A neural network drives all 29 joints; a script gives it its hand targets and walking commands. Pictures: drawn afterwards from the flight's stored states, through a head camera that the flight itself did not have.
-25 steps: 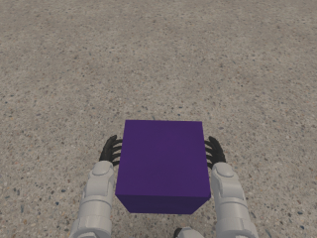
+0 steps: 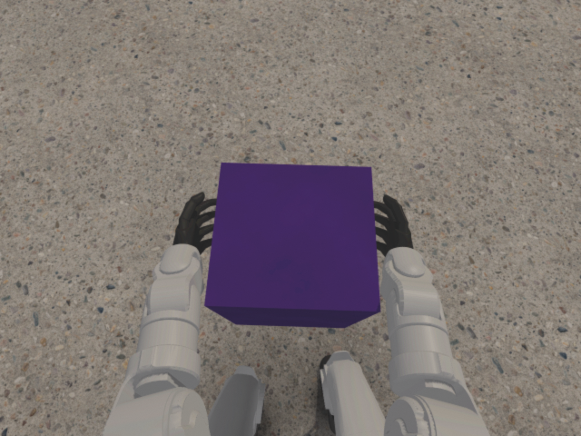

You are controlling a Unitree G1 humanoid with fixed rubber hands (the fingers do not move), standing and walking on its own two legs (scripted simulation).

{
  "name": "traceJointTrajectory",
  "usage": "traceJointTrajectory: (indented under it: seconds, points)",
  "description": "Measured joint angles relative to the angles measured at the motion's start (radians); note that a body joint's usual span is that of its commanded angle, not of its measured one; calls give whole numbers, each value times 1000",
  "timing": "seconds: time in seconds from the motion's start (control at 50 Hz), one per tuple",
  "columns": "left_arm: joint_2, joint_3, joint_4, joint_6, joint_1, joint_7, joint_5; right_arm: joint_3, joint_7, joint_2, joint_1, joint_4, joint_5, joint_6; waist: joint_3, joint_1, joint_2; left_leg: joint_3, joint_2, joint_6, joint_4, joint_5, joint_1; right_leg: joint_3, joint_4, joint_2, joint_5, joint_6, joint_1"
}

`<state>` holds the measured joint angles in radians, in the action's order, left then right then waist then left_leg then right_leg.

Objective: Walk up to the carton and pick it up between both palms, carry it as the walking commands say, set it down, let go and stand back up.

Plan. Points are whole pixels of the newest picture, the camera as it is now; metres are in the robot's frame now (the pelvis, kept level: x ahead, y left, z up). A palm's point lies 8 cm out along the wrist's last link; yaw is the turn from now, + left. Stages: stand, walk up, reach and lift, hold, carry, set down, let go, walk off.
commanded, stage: set down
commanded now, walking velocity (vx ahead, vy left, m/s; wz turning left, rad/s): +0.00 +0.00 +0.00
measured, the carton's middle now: (292, 258) +0.38 +0.00 -0.13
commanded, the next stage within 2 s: none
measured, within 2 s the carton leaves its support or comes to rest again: neither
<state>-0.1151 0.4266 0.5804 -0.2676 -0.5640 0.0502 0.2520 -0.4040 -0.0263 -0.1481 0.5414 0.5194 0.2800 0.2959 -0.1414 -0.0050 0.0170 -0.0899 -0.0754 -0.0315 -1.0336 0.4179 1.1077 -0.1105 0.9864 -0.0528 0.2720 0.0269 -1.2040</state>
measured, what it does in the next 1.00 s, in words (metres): lowers itself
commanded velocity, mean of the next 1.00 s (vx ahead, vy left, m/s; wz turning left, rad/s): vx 0.00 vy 0.00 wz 0.00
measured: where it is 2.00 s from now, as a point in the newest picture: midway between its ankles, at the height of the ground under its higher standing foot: (292, 422)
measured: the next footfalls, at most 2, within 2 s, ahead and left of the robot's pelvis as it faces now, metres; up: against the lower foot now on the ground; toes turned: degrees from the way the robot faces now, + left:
none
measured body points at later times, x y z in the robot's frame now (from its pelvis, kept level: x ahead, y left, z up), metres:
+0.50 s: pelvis -0.01 +0.00 -0.08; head +0.20 -0.01 +0.32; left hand +0.42 +0.14 -0.16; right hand +0.40 -0.16 -0.16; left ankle +0.03 +0.14 -0.65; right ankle +0.09 -0.12 -0.65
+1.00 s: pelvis -0.03 +0.00 -0.15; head +0.22 -0.01 +0.22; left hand +0.44 +0.14 -0.25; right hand +0.42 -0.16 -0.25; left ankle +0.03 +0.14 -0.65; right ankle +0.09 -0.12 -0.65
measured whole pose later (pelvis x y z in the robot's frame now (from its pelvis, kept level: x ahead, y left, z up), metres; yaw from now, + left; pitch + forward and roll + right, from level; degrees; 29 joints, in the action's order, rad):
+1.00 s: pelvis -0.03 +0.00 -0.15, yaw +3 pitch +43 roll +3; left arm 0.00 0.37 0.75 -0.22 -0.87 -0.05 0.12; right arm -0.40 -0.10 -0.03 0.82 0.65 0.15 0.25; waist -0.20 -0.03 0.02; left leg -0.09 -0.15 -0.07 -1.65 0.60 1.81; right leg -0.13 1.59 -0.10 0.43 0.06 -1.92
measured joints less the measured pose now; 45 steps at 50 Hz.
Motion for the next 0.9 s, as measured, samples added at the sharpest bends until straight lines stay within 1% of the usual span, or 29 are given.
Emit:
traceJointTrajectory:
  seconds: [0.14, 0.5, 0.68, 0.9]
  points:
    - [9, 4, 19, 6, -33, -8, -15, -1, -7, 13, 30, 16, -14, -6, -44, -4, 0, 5, -11, 0, -100, 35, 133, -6, 99, -5, 33, 7, -134]
    - [41, -50, 73, 49, -106, -71, -88, 16, -33, 67, 97, 66, -88, -49, -114, -17, 0, 6, -37, -8, -326, 111, 420, -13, 325, -19, 105, 19, -425]
    - [72, -64, 111, 55, -175, -85, -114, 22, -55, 90, 159, 91, -117, -52, -107, -19, -2, 5, -50, -18, -443, 144, 538, -13, 441, -30, 132, 23, -545]
    - [105, -63, 154, 53, -263, -94, -130, 15, -71, 109, 241, 119, -127, -44, -80, -23, 0, 3, -66, -30, -568, 171, 658, -15, 562, -42, 154, 30, -666]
